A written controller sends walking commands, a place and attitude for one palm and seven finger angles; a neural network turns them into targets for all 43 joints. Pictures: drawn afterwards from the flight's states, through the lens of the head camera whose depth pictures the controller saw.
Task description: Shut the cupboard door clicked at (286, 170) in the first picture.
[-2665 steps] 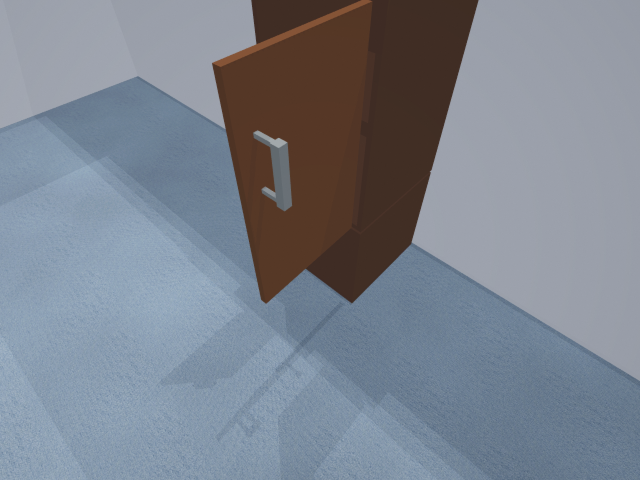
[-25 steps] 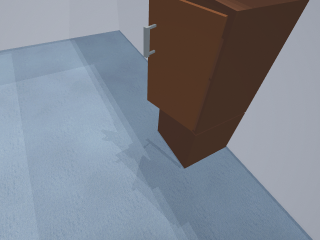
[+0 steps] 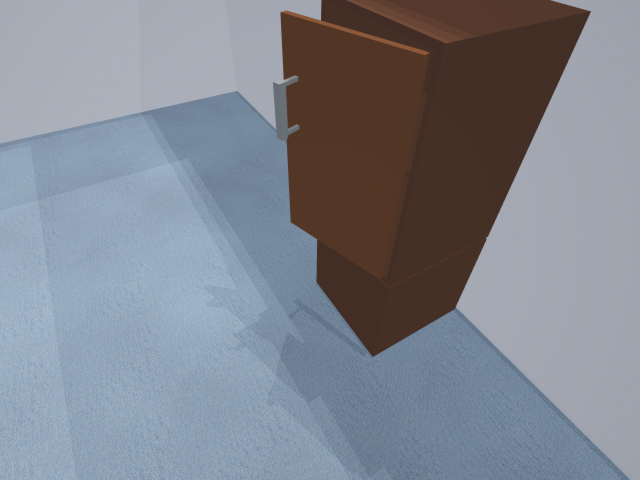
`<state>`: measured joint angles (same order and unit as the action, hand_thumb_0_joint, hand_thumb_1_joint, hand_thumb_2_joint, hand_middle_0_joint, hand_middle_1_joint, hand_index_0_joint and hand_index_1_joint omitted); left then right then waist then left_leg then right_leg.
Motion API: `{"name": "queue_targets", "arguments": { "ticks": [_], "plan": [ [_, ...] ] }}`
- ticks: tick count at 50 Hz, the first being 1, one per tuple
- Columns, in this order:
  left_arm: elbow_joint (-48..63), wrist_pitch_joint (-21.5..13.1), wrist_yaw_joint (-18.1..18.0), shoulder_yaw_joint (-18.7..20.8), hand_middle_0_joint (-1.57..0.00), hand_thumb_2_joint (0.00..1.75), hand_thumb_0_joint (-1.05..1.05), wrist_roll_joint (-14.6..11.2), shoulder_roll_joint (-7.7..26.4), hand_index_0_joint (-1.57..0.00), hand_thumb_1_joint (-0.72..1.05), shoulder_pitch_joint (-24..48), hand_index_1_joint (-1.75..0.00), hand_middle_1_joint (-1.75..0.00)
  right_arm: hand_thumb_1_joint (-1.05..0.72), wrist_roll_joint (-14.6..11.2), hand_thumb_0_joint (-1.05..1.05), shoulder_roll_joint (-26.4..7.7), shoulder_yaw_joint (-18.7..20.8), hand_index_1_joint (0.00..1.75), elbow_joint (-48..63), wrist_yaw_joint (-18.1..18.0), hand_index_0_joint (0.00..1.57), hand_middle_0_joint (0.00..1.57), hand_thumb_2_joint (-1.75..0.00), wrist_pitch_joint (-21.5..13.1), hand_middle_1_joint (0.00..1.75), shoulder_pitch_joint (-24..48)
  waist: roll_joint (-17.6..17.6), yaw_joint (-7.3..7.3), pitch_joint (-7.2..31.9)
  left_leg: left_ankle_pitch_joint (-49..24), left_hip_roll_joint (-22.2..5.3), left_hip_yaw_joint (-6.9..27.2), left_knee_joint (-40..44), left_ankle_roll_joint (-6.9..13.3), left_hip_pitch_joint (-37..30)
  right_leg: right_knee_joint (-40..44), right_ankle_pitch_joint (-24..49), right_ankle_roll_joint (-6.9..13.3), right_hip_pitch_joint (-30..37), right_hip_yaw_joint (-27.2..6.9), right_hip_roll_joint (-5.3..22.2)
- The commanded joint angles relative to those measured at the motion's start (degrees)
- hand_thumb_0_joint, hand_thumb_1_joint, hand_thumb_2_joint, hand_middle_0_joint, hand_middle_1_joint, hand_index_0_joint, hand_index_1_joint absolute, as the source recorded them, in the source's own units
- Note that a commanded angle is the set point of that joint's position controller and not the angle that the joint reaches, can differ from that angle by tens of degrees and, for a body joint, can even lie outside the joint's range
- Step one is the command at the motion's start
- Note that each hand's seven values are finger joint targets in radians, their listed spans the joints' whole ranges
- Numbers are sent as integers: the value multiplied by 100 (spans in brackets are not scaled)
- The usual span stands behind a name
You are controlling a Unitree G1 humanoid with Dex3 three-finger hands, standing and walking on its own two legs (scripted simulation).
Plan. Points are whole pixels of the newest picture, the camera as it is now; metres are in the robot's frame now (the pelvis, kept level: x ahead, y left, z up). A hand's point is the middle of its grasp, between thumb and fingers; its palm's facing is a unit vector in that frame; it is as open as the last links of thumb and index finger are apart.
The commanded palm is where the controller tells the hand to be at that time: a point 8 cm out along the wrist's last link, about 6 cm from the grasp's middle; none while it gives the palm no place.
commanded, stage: let the arm hang, fingers relaxed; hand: left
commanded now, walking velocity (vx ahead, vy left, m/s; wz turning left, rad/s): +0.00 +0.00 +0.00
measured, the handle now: (287, 108) +0.88 +0.12 +0.06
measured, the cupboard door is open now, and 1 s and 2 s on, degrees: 17 17 17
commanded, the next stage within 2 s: look to check the result in 0.18 s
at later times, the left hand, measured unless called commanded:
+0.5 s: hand out of the picture -0.04 +0.15 -0.18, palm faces +0.04 -0.98 -0.18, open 7.4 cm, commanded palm none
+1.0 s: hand out of the picture -0.02 +0.15 -0.18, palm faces +0.08 -0.98 -0.16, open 7.4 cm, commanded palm none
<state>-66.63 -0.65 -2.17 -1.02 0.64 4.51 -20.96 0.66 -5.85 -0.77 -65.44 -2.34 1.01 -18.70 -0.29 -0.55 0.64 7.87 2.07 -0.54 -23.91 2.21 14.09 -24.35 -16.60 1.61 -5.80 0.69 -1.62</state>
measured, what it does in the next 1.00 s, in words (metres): stands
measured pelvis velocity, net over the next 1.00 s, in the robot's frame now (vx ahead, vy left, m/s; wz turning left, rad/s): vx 0.02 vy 0.00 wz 0.04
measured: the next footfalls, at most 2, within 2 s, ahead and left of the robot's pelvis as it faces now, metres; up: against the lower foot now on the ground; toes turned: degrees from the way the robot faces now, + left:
right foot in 1.68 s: +0.09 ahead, -0.14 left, +0.00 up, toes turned +30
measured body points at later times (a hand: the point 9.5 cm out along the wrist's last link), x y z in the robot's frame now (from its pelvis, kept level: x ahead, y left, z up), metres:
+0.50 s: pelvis +0.01 -0.01 +0.00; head +0.02 -0.01 +0.45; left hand -0.04 +0.20 -0.16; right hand -0.01 -0.21 -0.16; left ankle +0.06 +0.09 -0.74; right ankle -0.04 -0.10 -0.74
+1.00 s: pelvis +0.02 +0.00 +0.00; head +0.03 +0.00 +0.45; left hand -0.02 +0.20 -0.17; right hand +0.01 -0.22 -0.16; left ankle +0.06 +0.09 -0.74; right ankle -0.04 -0.10 -0.74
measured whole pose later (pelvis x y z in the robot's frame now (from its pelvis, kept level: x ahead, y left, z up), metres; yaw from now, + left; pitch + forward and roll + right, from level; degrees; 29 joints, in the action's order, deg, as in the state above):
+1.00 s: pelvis +0.02 +0.00 +0.00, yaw +2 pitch -2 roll -1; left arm -64.6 0.1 -2.5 0.6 0.7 6.9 -19.3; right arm 0.5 -7.2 -0.1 -64.0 -2.1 1.6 -17.4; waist 0.3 -0.9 -2.3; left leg 11.3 2.4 1.7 -28.7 1.9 15.7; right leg -25.2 -19.0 1.9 -4.7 3.0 -1.8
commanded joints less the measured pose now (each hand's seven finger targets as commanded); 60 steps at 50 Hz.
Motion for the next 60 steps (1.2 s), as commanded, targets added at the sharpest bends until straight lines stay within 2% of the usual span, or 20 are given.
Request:
{"name": "queue_targets", "arguments": {
  "ticks": [1,4,6,9,16,24,28,35,42,45,47,50,52,54,55,56,57,58,59,60],
  "plan": [
    [-3,4,-56,148,-20,90,0,-6,566,-20,90,-669,-30,-30,-90,18,0,-491,111,30,91,-36,20,20,-90,-86,30,-444,4,4,-906,232,-616,667,479,38,-133,743,-34,175,-993,-617,629],
    [21,-3,-54,160,-20,90,0,-13,561,-20,90,-633,-30,-30,-90,21,0,-480,101,30,94,-44,20,20,-90,-100,30,-466,-44,15,-872,195,-612,681,469,41,-111,735,40,177,-905,-628,623],
    [31,-7,-58,165,-20,90,0,-14,568,-20,90,-629,-30,-30,-90,18,0,-490,106,30,102,-42,20,20,-90,-101,30,-469,85,13,-843,101,-617,661,413,40,-136,754,60,180,-871,-616,637],
    [36,-11,-54,166,-20,90,0,-22,561,-20,90,-612,-30,-30,-90,21,0,-499,96,30,89,-50,20,20,-90,-112,30,-468,-53,8,-812,-8,-625,660,407,34,-199,742,156,179,-835,-620,632],
    [33,-35,-69,155,-20,90,0,-29,607,-20,90,-632,-30,-30,-90,4,0,-534,95,30,93,-59,20,20,-90,-121,30,-443,75,8,-654,-474,-670,593,265,41,-337,768,607,151,-629,-617,659],
    [6,-17,-66,138,-20,90,0,-35,649,-20,90,-629,-30,-30,-90,2,0,-597,81,30,57,-55,20,20,-90,-99,30,-388,133,5,-758,-345,-669,605,317,31,-385,820,465,136,-653,-609,642],
    [10,-12,-64,131,-20,90,0,-29,659,-20,90,-622,-30,-30,-90,2,0,-610,87,30,60,-54,20,20,-90,-95,30,-336,27,2,-763,-336,-681,597,334,33,-411,836,450,131,-654,-612,651],
    [28,-30,-69,143,-20,90,0,-20,714,-20,90,-619,-30,-30,-90,-17,0,-664,90,30,82,-58,20,20,-90,-117,30,-264,142,28,-706,-564,-686,598,294,45,-477,830,723,101,-558,-575,656],
    [36,-21,-62,144,-20,90,0,-28,698,-20,90,-569,-30,-30,-90,-1,0,-656,81,30,68,-61,20,20,-90,-118,30,-259,5,21,-745,-499,-670,616,329,33,-421,853,653,98,-499,-585,665],
    [135,18,-83,233,-20,90,0,-19,811,-20,90,-541,-30,-30,-90,-10,0,-700,126,30,179,-39,20,20,-90,-66,30,-197,169,49,-725,-566,-589,649,41,34,-120,597,737,90,-385,-402,773],
    [268,66,-90,322,-20,90,0,-14,916,-20,90,-440,-30,-30,-90,8,0,-744,187,30,282,-15,20,20,-90,-13,30,-128,164,44,-708,-443,-506,655,-226,23,204,433,655,177,-357,-378,928],
    [498,101,-103,451,-20,90,0,28,1112,-20,90,-228,-30,-30,-90,22,0,-751,269,30,483,22,20,20,-90,72,30,-62,555,25,-690,-104,-309,359,-1107,-72,599,451,757,514,-415,-579,1488],
    [711,115,-95,520,-20,90,0,49,1231,-20,90,7,-30,-30,-90,48,0,-759,346,30,662,56,20,20,-90,131,30,69,699,-5,-761,877,-310,137,-1961,-178,858,433,1211,840,-532,-681,1949],
    [884,122,-99,600,-20,90,0,101,1362,-20,90,227,-30,-30,-90,45,0,-763,395,30,837,108,20,20,-90,148,30,217,746,-33,-899,1657,-491,-24,-2271,-246,1081,235,1874,1004,-538,-523,2242],
    [959,132,-100,630,-20,90,0,112,1414,-20,90,320,-30,-30,-90,37,0,-774,402,30,892,135,20,20,-90,137,30,166,585,-87,-877,1496,-585,-5,-1915,-245,914,-104,2087,903,-591,-312,2243],
    [1023,137,-77,657,-20,90,0,90,1488,-20,90,395,-30,-30,-90,45,0,-794,407,30,890,159,20,20,-90,114,30,12,232,-157,-777,724,-608,13,-1307,-201,510,-678,2238,654,-665,73,2040],
    [1115,163,-54,671,-20,90,0,41,1439,-20,90,305,-30,-30,-90,95,0,-1031,426,30,881,162,20,20,-90,64,30,-336,-673,-233,-500,-1117,-981,876,-420,131,77,-1790,1603,137,-988,615,1414],
    [1254,176,-47,639,-20,90,0,-31,1194,-20,90,104,-30,-30,-90,153,0,-1458,504,30,922,118,20,20,-90,29,30,-498,-1832,-173,-266,-2571,-1966,2666,162,855,-362,-2961,-987,-267,-1718,805,523],
    [1340,257,-84,613,-20,90,0,29,1251,-20,90,535,-30,-30,-90,135,0,-1555,507,30,842,60,20,20,-90,65,30,-671,-1601,-367,-16,-1529,-2144,3413,820,894,-311,-3849,-2101,-207,-1926,148,312],
    [1487,274,-68,623,-20,90,0,48,1301,-20,90,818,-30,-30,-90,125,0,-1597,537,30,934,45,20,20,-90,64,30,-561,-802,-299,-114,-410,-2203,3504,934,935,-119,-4216,-1771,-173,-2194,-206,459]
  ]
}}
